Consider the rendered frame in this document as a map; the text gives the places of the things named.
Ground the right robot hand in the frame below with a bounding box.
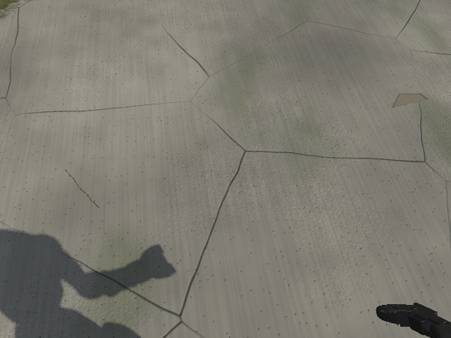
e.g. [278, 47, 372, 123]
[376, 303, 451, 338]

